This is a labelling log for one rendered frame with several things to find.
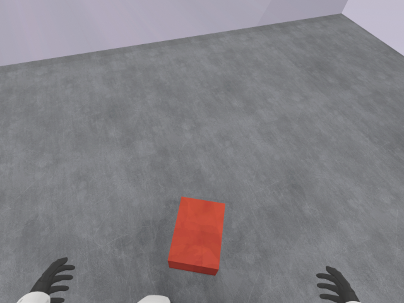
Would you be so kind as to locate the carton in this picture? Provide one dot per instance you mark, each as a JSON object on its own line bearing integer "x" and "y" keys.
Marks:
{"x": 197, "y": 238}

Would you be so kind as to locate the robot left hand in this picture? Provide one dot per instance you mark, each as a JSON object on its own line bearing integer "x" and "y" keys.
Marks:
{"x": 44, "y": 283}

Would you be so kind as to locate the robot right hand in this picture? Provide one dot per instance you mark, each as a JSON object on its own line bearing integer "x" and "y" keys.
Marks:
{"x": 341, "y": 287}

